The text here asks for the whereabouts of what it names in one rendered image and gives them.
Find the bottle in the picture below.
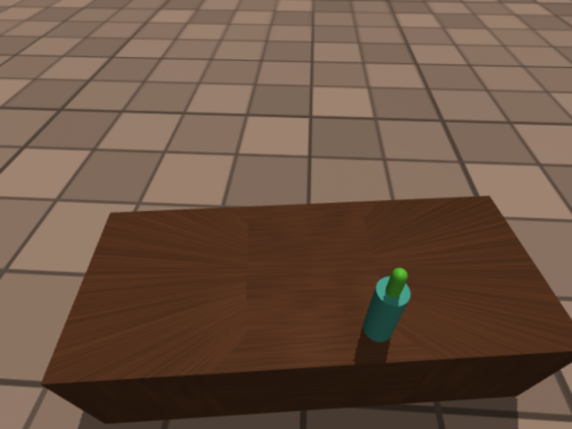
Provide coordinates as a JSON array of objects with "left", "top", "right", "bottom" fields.
[{"left": 363, "top": 268, "right": 410, "bottom": 342}]

